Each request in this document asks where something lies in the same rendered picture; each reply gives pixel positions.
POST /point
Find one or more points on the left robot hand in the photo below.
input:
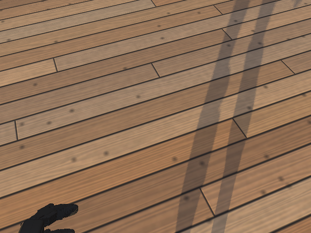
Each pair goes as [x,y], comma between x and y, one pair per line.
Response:
[48,215]

